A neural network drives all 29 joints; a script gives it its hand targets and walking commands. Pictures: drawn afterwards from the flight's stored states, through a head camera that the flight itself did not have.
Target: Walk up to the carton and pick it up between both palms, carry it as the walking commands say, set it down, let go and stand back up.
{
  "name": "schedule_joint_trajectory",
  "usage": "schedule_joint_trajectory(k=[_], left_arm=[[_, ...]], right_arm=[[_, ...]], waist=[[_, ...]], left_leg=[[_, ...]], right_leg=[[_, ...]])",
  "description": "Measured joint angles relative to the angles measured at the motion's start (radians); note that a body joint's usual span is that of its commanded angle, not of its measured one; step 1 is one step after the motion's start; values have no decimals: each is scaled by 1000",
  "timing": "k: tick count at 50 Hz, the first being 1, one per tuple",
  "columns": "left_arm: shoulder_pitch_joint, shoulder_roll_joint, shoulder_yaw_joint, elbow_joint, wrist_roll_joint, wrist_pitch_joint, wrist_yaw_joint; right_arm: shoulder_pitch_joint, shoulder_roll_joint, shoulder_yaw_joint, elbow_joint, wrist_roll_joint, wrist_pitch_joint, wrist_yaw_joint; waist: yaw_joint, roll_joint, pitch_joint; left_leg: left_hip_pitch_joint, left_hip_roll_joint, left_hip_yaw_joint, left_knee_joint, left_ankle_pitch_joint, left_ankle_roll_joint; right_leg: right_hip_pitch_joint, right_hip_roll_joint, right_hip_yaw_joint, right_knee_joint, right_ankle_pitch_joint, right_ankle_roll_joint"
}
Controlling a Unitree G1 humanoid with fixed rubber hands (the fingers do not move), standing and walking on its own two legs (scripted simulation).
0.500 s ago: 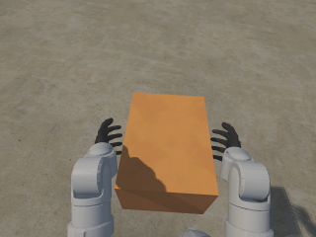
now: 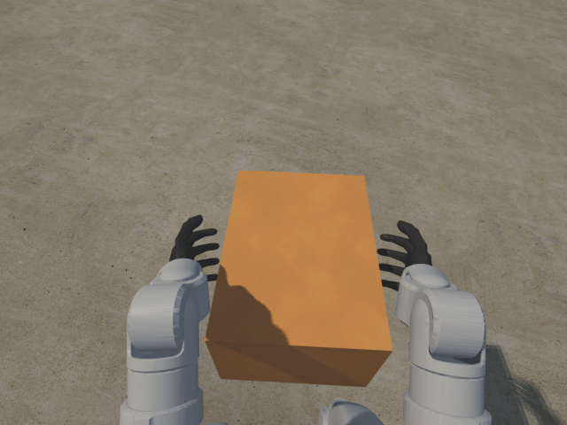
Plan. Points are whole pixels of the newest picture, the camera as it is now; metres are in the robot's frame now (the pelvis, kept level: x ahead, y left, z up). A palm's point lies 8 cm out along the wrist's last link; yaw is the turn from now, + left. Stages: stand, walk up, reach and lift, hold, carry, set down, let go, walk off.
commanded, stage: carry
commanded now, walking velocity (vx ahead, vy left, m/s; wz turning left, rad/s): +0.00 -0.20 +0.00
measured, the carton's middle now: (297, 270) +0.34 +0.01 +0.00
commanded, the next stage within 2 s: none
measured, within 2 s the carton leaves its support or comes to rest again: neither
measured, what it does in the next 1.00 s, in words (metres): steps to the right: right foot, then left foot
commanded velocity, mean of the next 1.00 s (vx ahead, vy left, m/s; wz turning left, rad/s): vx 0.00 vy -0.20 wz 0.00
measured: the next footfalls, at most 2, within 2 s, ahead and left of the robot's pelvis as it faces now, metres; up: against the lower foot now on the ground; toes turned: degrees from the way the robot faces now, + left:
right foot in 0.26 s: +0.08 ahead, -0.19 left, +0.00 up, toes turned -6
left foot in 0.60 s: -0.09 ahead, -0.03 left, +0.00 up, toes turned +11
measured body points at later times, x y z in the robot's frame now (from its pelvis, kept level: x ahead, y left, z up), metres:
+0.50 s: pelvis -0.06 -0.12 -0.02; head -0.04 -0.12 +0.43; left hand +0.24 +0.01 +0.07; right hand +0.22 -0.28 +0.06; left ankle -0.08 +0.01 -0.70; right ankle +0.04 -0.19 -0.74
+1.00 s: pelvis -0.09 -0.22 -0.02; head -0.03 -0.22 +0.43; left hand +0.22 -0.08 +0.06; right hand +0.21 -0.37 +0.05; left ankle -0.13 -0.07 -0.71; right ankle -0.03 -0.32 -0.74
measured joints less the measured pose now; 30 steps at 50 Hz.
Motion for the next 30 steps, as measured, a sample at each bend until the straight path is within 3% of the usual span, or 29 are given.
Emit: schedule_joint_trajectory(k=[3, 8, 11, 13, 15, 19, 21, 26, 30], left_arm=[[-22, -5, 0, 0, 0, 0, 8], [-39, -10, 0, 0, 0, 0, 15], [-38, -10, 0, -1, 0, 1, 15], [-40, -11, 0, 0, 0, -2, 14], [-33, -10, -1, 2, -1, -8, 6], [-16, -6, -1, 10, 0, -4, -6], [-21, -6, -1, 10, 0, -5, -6], [-17, -6, -1, 9, 0, -10, -4], [-17, -6, -1, 9, 0, -10, -1]], right_arm=[[0, 0, -8, 0, 0, -18, 0], [0, 1, -15, 0, 0, -32, 0], [0, 1, -15, 0, 0, -31, 0], [-3, 0, -17, 0, 0, -32, -1], [-2, 0, -19, 0, 0, -31, -3], [-2, 0, -13, 0, 0, -4, -9], [-2, 0, -13, -1, 0, -6, -11], [-2, 0, -10, -1, 0, -7, -11], [-2, 0, -8, -2, 0, -6, -11]], waist=[[19, -2, 0], [19, -1, 0], [19, 2, -5], [14, -21, -25], [-24, 5, -2], [-64, -6, 1], [-86, -5, -2], [-83, -13, -3], [-63, -24, -7]], left_leg=[[-7, 28, 1, -24, 27, -19], [-31, 44, 5, -27, 54, -50], [-51, 43, 10, -17, 66, -76], [-103, 26, 19, 71, -17, -84], [-160, 15, -18, 212, -186, -84], [-194, -43, -24, 371, -205, -84], [-187, -50, -25, 373, -197, -84], [-99, -80, -25, 319, -197, -84], [54, -99, 0, 81, -147, -68]], right_leg=[[-1, -14, 34, 14, -3, 9], [6, -22, 14, -27, -6, 19], [56, -23, -15, -195, 25, 19], [94, -41, 12, -329, 89, 16], [79, -35, -8, -300, 116, -2], [78, -35, -20, -322, 146, -31], [78, -31, -51, -333, 153, -43], [77, -13, -107, -363, 178, -74], [73, 3, -143, -396, 209, -80]])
